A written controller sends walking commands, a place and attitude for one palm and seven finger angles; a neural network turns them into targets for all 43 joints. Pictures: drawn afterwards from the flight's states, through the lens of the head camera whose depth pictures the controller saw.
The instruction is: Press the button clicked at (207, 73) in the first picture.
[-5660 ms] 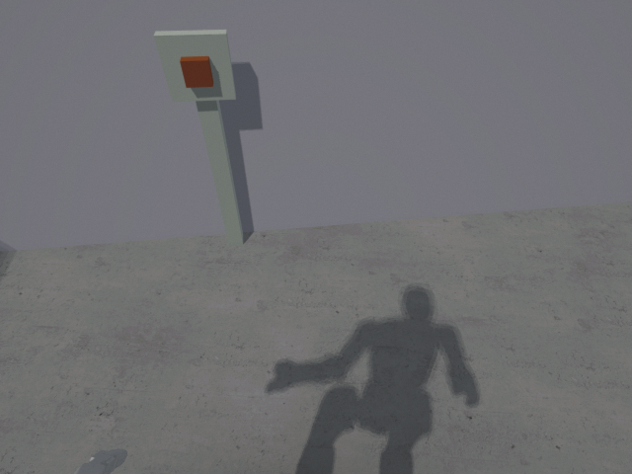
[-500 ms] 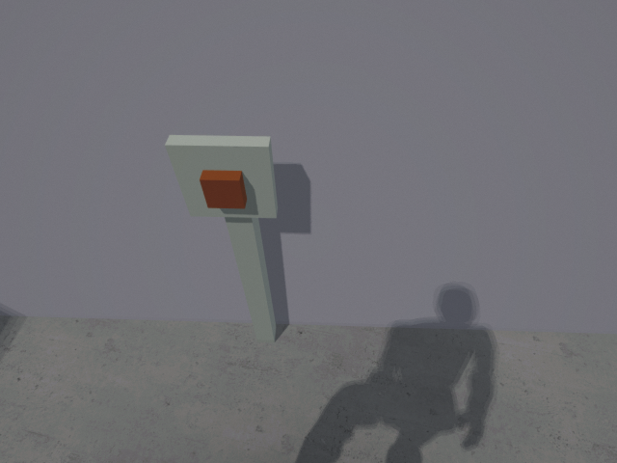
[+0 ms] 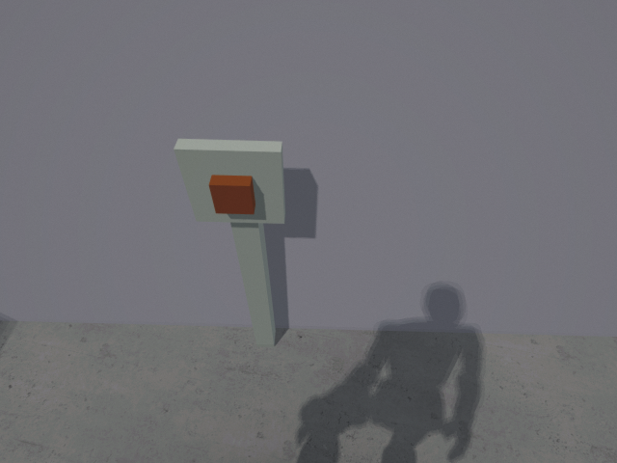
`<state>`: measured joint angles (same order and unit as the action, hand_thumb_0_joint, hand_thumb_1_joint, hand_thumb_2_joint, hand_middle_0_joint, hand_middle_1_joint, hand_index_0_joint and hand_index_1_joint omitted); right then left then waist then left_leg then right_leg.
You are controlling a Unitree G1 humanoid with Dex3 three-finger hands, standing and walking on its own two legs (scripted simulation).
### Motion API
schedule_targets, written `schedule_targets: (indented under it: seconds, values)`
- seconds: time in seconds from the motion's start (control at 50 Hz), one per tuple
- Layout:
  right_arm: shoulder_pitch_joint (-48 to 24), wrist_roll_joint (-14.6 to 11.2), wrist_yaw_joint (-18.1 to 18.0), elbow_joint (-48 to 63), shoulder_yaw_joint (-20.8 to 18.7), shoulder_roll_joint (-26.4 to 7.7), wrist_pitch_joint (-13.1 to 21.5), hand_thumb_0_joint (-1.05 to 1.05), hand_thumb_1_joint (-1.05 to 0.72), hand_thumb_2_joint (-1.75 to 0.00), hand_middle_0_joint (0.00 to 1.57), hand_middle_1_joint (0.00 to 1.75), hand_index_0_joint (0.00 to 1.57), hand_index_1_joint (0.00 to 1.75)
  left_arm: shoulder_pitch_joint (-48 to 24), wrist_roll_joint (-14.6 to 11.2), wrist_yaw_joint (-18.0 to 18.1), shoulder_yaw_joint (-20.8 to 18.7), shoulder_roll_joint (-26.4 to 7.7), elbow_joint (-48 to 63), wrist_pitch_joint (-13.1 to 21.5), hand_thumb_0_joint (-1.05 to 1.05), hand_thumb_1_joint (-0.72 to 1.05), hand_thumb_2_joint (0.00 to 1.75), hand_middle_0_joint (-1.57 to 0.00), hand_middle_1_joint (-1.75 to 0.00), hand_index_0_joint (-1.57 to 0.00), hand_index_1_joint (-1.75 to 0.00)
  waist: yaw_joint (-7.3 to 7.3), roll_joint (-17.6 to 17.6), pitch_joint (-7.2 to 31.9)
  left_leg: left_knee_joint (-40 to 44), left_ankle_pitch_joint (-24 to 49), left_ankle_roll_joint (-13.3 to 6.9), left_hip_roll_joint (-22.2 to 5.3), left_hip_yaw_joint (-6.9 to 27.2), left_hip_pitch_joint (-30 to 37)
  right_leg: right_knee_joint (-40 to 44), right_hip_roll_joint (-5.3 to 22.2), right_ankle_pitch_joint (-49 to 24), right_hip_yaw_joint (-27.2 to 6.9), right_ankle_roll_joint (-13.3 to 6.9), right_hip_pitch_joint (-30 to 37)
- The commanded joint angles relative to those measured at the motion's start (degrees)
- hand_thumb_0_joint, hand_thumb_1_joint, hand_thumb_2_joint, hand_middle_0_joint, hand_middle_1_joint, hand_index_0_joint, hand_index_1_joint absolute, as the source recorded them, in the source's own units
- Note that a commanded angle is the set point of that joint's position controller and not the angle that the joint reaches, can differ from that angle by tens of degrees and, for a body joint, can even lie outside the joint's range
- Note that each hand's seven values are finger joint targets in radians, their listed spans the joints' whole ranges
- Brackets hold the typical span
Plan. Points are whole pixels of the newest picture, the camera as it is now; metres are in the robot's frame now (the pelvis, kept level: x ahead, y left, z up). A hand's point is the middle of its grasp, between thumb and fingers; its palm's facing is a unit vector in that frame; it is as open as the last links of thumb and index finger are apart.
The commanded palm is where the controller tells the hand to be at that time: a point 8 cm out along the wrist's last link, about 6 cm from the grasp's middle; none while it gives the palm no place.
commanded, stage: shuffle to correct the standing spot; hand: left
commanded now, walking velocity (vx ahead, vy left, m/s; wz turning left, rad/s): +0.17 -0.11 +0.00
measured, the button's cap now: (233, 193) +0.55 +0.18 +0.00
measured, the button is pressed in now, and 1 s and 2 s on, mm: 0 0 0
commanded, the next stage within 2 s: come to a stop and stand still in 0.20 s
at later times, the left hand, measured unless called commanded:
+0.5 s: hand out of the picture -0.02 +0.11 -0.19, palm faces +0.08 -0.99 -0.14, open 7.4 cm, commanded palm none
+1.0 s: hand out of the picture +0.09 +0.12 -0.18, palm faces +0.03 -0.97 -0.23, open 7.4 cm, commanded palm none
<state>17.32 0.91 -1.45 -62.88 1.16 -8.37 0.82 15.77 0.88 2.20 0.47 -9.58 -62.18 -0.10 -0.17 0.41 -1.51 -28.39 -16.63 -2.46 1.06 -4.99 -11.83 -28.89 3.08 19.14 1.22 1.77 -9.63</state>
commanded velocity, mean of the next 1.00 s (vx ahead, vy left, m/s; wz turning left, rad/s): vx -0.01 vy -0.01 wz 0.00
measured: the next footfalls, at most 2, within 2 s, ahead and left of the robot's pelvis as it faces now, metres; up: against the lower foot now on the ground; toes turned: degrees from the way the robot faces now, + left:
left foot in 0.50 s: +0.13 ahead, +0.04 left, +0.00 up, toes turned +3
right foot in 0.84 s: +0.07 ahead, -0.18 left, +0.00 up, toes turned -3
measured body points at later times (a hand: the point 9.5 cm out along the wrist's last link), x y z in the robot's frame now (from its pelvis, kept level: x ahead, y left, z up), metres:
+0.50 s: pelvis +0.07 -0.03 -0.01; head +0.10 -0.01 +0.44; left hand -0.02 +0.16 -0.17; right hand +0.13 -0.27 -0.16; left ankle +0.12 +0.05 -0.74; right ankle -0.04 -0.14 -0.73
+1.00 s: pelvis +0.04 -0.06 -0.01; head +0.03 -0.06 +0.44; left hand +0.09 +0.17 -0.16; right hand +0.11 -0.30 -0.16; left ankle +0.09 +0.04 -0.74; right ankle +0.03 -0.17 -0.74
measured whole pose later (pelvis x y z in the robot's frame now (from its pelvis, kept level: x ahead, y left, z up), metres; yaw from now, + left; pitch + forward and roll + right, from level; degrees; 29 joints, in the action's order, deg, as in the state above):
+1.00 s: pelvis +0.04 -0.06 -0.01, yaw +1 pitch -3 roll -1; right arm 14.0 0.9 0.0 -54.5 -2.0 -10.6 -2.0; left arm 16.4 1.6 3.0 0.2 -9.2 -54.8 0.2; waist 0.8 -1.2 -0.3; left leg -36.9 -15.8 -1.2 -0.3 -2.7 -18.6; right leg -36.1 0.6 20.5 3.9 -0.6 -12.6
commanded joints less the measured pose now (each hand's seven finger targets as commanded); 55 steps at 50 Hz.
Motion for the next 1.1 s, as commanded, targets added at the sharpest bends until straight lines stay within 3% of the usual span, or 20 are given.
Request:
schedule_targets:
  seconds: [0.0, 0.12, 0.2, 0.26, 0.28, 0.32, 0.38, 0.44, 0.46, 0.48, 0.5, 0.58, 0.78, 0.8, 0.84, 0.86, 0.9, 1.0, 1.04, 1.08]
  values:
    - [3.0, 0.0, -0.5, 0.9, -1.4, -6.7, 1.1, 0.0, -0.9, -0.9, 0.2, 0.3, 0.2, 0.3, 4.9, 0.1, 0.0, -1.0, -4.3, 0.4, 0.7, 0.0, 0.9, 0.9, -0.2, -0.3, -0.2, -0.3, -0.03, -1.9, -0.6, 6.4, 11.0, -1.5, -8.2, 7.9, 1.3, 1.7, 1.2, -4.7, -0.2, -3.3, -2.2]
    - [4.7, 0.4, -0.5, 0.9, -3.0, -8.3, 0.4, 0.0, -0.9, -0.9, 0.2, 0.3, 0.2, 0.3, 4.2, 1.1, -1.1, -1.4, -3.2, 1.5, 0.5, 0.0, 0.9, 0.9, -0.2, -0.3, -0.2, -0.3, 0.91, -5.1, -5.6, 10.1, -3.4, -5.1, -13.1, 14.4, 0.3, -4.3, -1.9, 3.8, 2.7, -4.1, -10.6]
    - [3.1, 0.4, -0.5, 2.1, -3.1, -7.3, 0.8, 0.0, -0.9, -0.9, 0.2, 0.3, 0.2, 0.3, 8.4, 0.9, -1.5, -2.1, -3.3, 0.6, 1.2, 0.0, 0.9, 0.9, -0.2, -0.3, -0.2, -0.3, -0.82, -1.9, -3.7, 2.7, 1.5, -4.1, -10.6, 9.7, -4.8, -0.3, -0.2, 0.0, -0.9, -5.7, -4.0]
    - [-2.2, 0.4, 0.0, 5.0, -2.4, -3.1, 1.4, 0.0, -0.9, -0.9, 0.2, 0.3, 0.2, 0.3, 16.4, 0.7, -0.7, -3.5, -7.7, -2.2, 2.1, 0.0, 0.9, 0.9, -0.2, -0.3, -0.2, -0.3, -3.68, 15.5, -3.3, -18.1, -10.4, 0.4, -1.2, -2.9, -21.7, 8.2, 11.4, -20.6, -16.9, -11.4, 10.7]
    - [-6.3, 0.4, 0.2, 6.6, -2.5, -3.1, 1.5, 0.0, -0.9, -0.9, 0.2, 0.3, 0.2, 0.3, 19.4, 0.9, -0.4, -3.6, -7.9, -2.9, 2.6, 0.0, 0.9, 0.9, -0.2, -0.3, -0.2, -0.3, -5.68, 15.4, -4.1, -26.6, -18.3, 0.4, -1.6, -1.2, -27.6, 9.0, 14.8, -33.1, -20.2, -14.6, 13.6]
    - [-8.4, 0.3, 0.3, 7.3, -2.5, -2.6, 1.7, 0.0, -0.9, -0.9, 0.2, 0.3, 0.2, 0.3, 19.7, 1.3, 0.5, -3.2, -5.5, -3.0, 3.0, 0.0, 0.9, 0.9, -0.2, -0.3, -0.2, -0.3, -5.26, 6.7, -4.5, -31.0, -17.2, 0.5, -3.1, 1.8, -30.9, 5.9, 15.4, -51.8, -17.2, -16.3, 16.5]
    - [-8.5, -0.6, 0.5, 6.7, -1.7, -1.3, 1.2, 0.0, -0.9, -0.9, 0.2, 0.3, 0.2, 0.3, 15.0, 1.4, 1.2, -2.4, -5.3, -1.2, 3.0, 0.0, 0.9, 0.9, -0.2, -0.3, -0.2, -0.3, -2.77, 5.5, -2.4, -18.9, -11.8, 1.2, -2.3, 1.0, -22.5, 2.9, 11.6, -60.9, -9.7, -12.3, 12.8]
    - [1.4, -1.0, -0.2, 3.1, -1.6, -1.9, 0.7, 0.0, -0.9, -0.9, 0.2, 0.3, 0.2, 0.3, 8.5, 0.0, 1.1, -2.3, -6.4, 1.1, 2.4, 0.0, 0.9, 0.9, -0.2, -0.3, -0.2, -0.3, 3.11, 5.2, 1.9, -2.2, 12.8, 1.5, 1.0, -1.5, 2.6, -3.6, 5.7, -54.3, -3.3, -7.4, -0.5]
    - [5.2, -0.7, -0.6, 2.5, -2.4, -4.4, 0.6, 0.0, -0.9, -0.9, 0.2, 0.3, 0.2, 0.3, 8.3, -0.3, 1.2, -2.4, -6.8, 1.6, 2.1, 0.0, 0.9, 0.9, -0.2, -0.3, -0.2, -0.3, 4.41, 2.8, 4.8, -2.1, 29.7, -0.4, -3.1, 1.3, 10.5, -9.2, 3.9, -46.4, -2.0, -5.1, -4.4]
    - [7.5, -0.5, -1.0, 3.0, -3.3, -8.4, 0.7, 0.0, -0.9, -0.9, 0.2, 0.3, 0.2, 0.3, 9.0, -1.0, 1.3, -2.3, -5.1, 2.2, 1.7, 0.0, 0.9, 0.9, -0.2, -0.3, -0.2, -0.3, 4.63, -6.0, 7.9, -3.3, 54.1, -7.1, -14.5, 13.2, 17.4, -17.8, 0.1, -24.4, 0.3, -2.2, -12.6]
    - [8.2, -1.1, -1.0, 3.3, -3.6, -10.0, 0.5, 0.0, -0.9, -0.9, 0.2, 0.3, 0.2, 0.3, 10.0, -1.2, 1.5, -2.0, -3.1, 3.1, 1.1, 0.0, 0.9, 0.9, -0.2, -0.3, -0.2, -0.3, 3.53, -12.2, 9.8, 2.5, 69.0, -14.2, -23.1, 19.8, 13.8, -28.8, -3.0, 16.0, 0.3, -1.2, -12.0]
    - [-4.9, -0.5, -1.2, 7.3, -2.4, -6.4, 0.0, 0.0, -0.9, -0.9, 0.2, 0.3, 0.2, 0.3, 8.0, 0.2, 1.4, -2.2, -1.5, 2.7, -1.2, 0.0, 0.9, 0.9, -0.2, -0.3, -0.2, -0.3, -0.62, -7.3, -1.1, 8.6, 42.8, -12.1, -18.5, 13.1, -5.1, -30.9, 0.6, 12.8, -2.1, -1.4, -10.0]
    - [-6.7, 0.2, 0.4, 9.2, -4.4, -7.6, -1.3, 0.0, -0.9, -0.9, 0.2, 0.3, 0.2, 0.3, 8.1, 0.8, 0.2, -2.4, -1.1, 4.8, -0.9, 0.0, 0.9, 0.9, -0.2, -0.3, -0.2, -0.3, -1.72, -4.3, 2.1, 10.0, -2.2, -6.2, -12.9, 12.2, -11.3, -4.5, -1.0, 0.0, 1.7, -1.7, -0.7]
    - [-11.8, -0.8, 0.0, 12.7, -5.3, -10.9, -0.4, 0.0, -0.9, -0.9, 0.2, 0.3, 0.2, 0.3, 13.2, 1.0, 1.5, -1.9, -4.2, 4.8, 0.5, 0.0, 0.9, 0.9, -0.2, -0.3, -0.2, -0.3, -5.47, 7.9, 1.7, -4.6, 7.6, -1.1, -10.0, 6.2, -5.0, 10.6, 2.7, -10.1, -4.3, -1.6, -4.4]
    - [-6.3, 0.0, 1.4, 13.9, -3.3, -4.1, -0.7, 0.0, -0.9, -0.9, 0.2, 0.3, 0.2, 0.3, 3.5, 0.9, 1.5, -2.2, -8.8, 9.0, 2.1, 0.0, 0.9, 0.9, -0.2, -0.3, -0.2, -0.3, 0.38, 14.3, 4.4, -12.7, -6.1, 2.4, -1.9, 3.2, -10.2, 8.1, 13.4, -23.7, -14.1, -6.8, -2.6]
    - [-6.0, 0.1, 1.8, 13.7, -3.6, -4.1, -1.0, 0.0, -0.9, -0.9, 0.2, 0.3, 0.2, 0.3, 1.8, 1.2, 1.1, -2.0, -10.4, 10.6, 2.2, 0.0, 0.9, 0.9, -0.2, -0.3, -0.2, -0.3, 0.74, 6.5, 5.5, -14.3, -6.3, 2.7, -0.7, 2.8, -7.6, 7.4, 12.7, -21.5, -11.7, -8.8, -4.1]
    - [-5.5, -0.1, 1.6, 13.4, -3.7, -4.7, -1.4, 0.0, -0.9, -0.9, 0.2, 0.3, 0.2, 0.3, -0.3, 0.7, 1.4, -2.9, -9.6, 11.6, 2.4, 0.0, 0.9, 0.9, -0.2, -0.3, -0.2, -0.3, 1.3, 11.2, 4.0, -13.8, -4.1, 2.0, -1.3, 2.9, -8.9, 5.8, 10.4, -23.7, -10.8, -9.7, -2.8]
    - [-1.9, 0.0, 1.1, 10.8, -3.1, -6.5, -0.6, 0.0, -0.9, -0.9, 0.2, 0.3, 0.2, 0.3, 0.0, 0.0, 0.9, -2.0, -7.5, 11.5, 1.0, 0.0, 0.9, 0.9, -0.2, -0.3, -0.2, -0.3, 1.31, -2.1, -4.9, 2.0, 6.9, 0.0, -6.3, 8.2, -2.2, 4.0, 2.5, -2.3, -4.3, -4.9, -12.2]
    - [-3.0, 0.3, 1.0, 10.6, -2.9, -7.5, -0.6, 0.0, -0.9, -0.9, 0.2, 0.3, 0.2, 0.3, 2.1, 0.2, 0.8, -2.0, -7.3, 10.6, 0.2, 0.0, 0.9, 0.9, -0.2, -0.3, -0.2, -0.3, -0.06, -9.5, -7.0, 7.7, -3.2, -1.6, -8.3, 13.2, -9.4, 3.9, 0.4, 3.6, -1.9, -3.9, -7.9]
    - [-3.6, 0.4, 0.9, 10.9, -2.9, -8.0, -0.8, 0.0, -0.9, -0.9, 0.2, 0.3, 0.2, 0.3, 3.9, 0.3, 0.4, -1.9, -7.1, 9.9, 0.2, 0.0, 0.9, 0.9, -0.2, -0.3, -0.2, -0.3, -0.7, -5.9, -7.4, 9.8, -11.5, -1.2, -7.3, 13.2, -13.7, 4.7, 0.3, 3.4, -2.2, -4.1, -4.7]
